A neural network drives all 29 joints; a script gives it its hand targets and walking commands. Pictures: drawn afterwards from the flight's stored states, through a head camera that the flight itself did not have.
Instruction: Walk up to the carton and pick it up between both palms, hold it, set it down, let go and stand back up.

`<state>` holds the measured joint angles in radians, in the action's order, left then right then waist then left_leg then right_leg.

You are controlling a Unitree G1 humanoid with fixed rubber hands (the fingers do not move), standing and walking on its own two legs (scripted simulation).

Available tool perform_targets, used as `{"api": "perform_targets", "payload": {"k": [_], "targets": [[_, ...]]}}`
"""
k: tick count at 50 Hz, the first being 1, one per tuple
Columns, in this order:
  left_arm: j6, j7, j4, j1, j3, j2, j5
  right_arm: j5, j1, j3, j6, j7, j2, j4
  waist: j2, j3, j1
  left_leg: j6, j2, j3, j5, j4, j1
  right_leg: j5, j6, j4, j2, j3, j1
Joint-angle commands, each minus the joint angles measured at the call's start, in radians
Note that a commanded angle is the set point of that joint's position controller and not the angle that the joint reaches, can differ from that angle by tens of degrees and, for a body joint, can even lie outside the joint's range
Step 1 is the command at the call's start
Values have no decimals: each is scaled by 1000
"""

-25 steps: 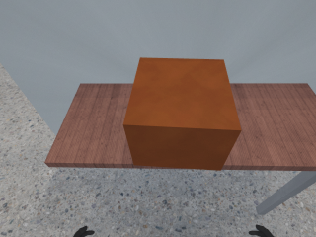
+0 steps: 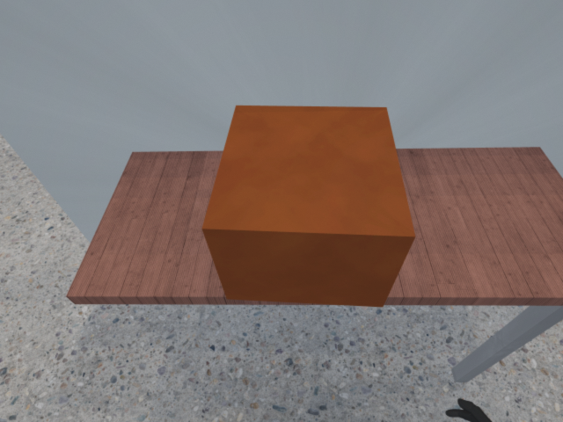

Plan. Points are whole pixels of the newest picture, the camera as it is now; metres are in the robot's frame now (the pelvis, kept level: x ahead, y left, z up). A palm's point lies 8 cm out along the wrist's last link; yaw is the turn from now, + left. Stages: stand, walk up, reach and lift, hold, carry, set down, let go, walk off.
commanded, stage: walk up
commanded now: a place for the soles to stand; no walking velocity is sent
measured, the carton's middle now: (306, 202) +0.45 -0.02 +0.03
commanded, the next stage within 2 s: reach and lift in 0.64 s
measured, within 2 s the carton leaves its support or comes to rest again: neither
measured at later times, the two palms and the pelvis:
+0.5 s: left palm out of the picture +0.10 +0.25 -0.11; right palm out of the picture +0.08 -0.28 -0.11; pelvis +0.01 -0.01 +0.00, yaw -3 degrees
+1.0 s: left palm (162, 383) +0.19 +0.21 -0.08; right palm out of the picture +0.13 -0.26 -0.07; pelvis +0.00 +0.00 +0.00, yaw -2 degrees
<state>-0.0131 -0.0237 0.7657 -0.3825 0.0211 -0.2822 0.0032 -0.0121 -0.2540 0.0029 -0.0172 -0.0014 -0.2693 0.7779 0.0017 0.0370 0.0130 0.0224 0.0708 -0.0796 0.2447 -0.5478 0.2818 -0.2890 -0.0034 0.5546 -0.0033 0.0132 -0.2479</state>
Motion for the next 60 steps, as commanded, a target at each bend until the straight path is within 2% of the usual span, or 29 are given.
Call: {"api": "perform_targets", "payload": {"k": [1,9,16,32,33,34,37,38,39,40,43,44,45,47,51,60], "targets": [[24,8,-103,6,48,-167,-8,1,8,42,30,-10,-133,-117,37,-31,-17,-57,34,60,-3,51,-86,104,-79,-156,-110,-158,-95],[13,2,-116,15,43,-166,-3,0,-15,48,30,-18,-158,-131,13,-45,-7,-61,58,59,-66,49,-85,177,-76,-111,-87,-142,-67],[9,-3,-130,39,42,-162,-2,0,-24,52,28,-17,-167,-141,-3,-42,-3,-66,72,55,-60,62,-70,182,-70,-88,-70,-143,-54],[7,-6,-135,77,46,-158,-3,-3,-51,60,29,-17,-170,-148,4,-41,-6,-70,85,33,-22,73,-89,173,-68,-85,-47,-177,-67],[-144,25,-240,635,53,-198,-45,-103,490,142,165,11,-39,-71,-10,-9,-16,-19,-42,-19,179,-56,56,-194,-45,-16,-20,-9,-248],[-238,54,-238,491,4,-134,-36,-104,339,158,197,41,-73,-16,14,76,-54,-17,-27,1,219,-78,-7,-192,-55,12,-21,28,-334],[-354,34,-387,437,15,-117,4,-57,223,179,188,35,-121,-73,53,-97,-39,-13,-17,-18,104,-113,-156,-5,-27,-18,-26,12,-240],[-368,29,-421,393,24,-118,11,-43,187,183,187,29,-129,-81,55,-140,-42,-17,-20,-15,50,-98,-195,108,-23,-12,-14,28,-199],[-371,25,-440,338,44,-118,24,-25,145,175,193,25,-144,-78,60,-186,-44,-17,-32,-7,-56,-97,-227,319,-11,3,-6,35,-127],[-371,20,-474,294,66,-108,45,2,110,170,193,28,-158,-80,63,-226,-46,-11,-46,-2,-95,-72,-282,344,-8,-15,9,42,-77],[-346,29,-469,222,83,-92,61,24,74,138,205,28,-160,-99,36,-199,-43,-1,-75,6,-192,-8,-326,453,3,-62,16,32,-7],[-343,31,-482,245,86,-78,57,27,81,137,191,33,-139,-120,42,-147,-42,-4,-83,-17,-27,63,-269,184,-10,-119,20,20,0],[-339,37,-436,258,67,-102,41,-7,91,129,182,27,-114,-146,30,-51,-42,-13,-76,-16,-40,72,-242,210,-13,-122,14,21,-35],[-321,40,-442,272,74,-93,37,-3,100,123,175,23,-109,-159,17,-56,-38,-4,-82,-15,-80,89,-269,260,2,-135,21,20,-3],[-276,47,-453,285,74,-72,22,3,92,122,168,34,-94,-216,-10,-25,-24,5,-84,-15,-100,156,-301,217,2,-197,26,15,11],[-110,63,-505,230,30,-58,-57,21,34,143,212,51,-70,-340,6,-55,-16,14,-71,-15,-148,217,-328,198,-10,-264,35,-5,23]]}}
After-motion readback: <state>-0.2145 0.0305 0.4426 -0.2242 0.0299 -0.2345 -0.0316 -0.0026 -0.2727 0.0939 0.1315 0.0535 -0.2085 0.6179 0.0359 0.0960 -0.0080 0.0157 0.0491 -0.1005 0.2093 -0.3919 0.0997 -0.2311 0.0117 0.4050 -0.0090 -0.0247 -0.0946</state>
